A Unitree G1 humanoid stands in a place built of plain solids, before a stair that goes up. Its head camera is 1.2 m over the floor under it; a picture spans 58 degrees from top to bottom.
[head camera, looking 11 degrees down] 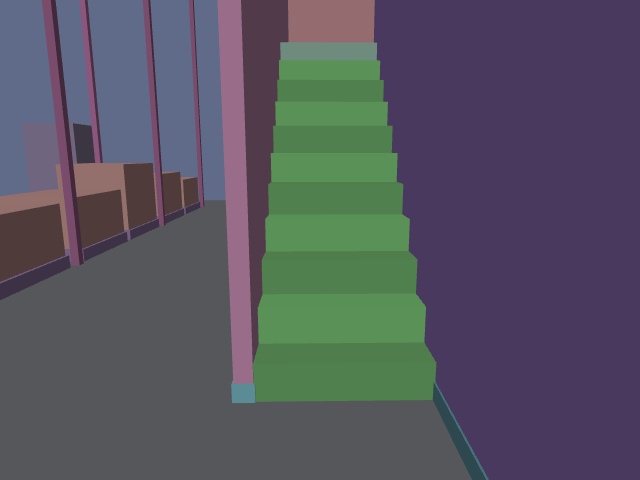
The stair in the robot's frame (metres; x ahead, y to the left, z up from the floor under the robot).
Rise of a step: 0.20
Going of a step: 0.23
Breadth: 0.90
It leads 1 degrees to the left of straight ahead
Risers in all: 11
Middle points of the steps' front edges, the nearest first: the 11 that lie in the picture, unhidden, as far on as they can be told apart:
1.97 -0.12 0.20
2.20 -0.12 0.41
2.43 -0.11 0.61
2.67 -0.11 0.81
2.90 -0.11 1.02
3.14 -0.10 1.22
3.37 -0.10 1.42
3.60 -0.09 1.63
3.84 -0.09 1.83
4.07 -0.09 2.03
4.30 -0.08 2.24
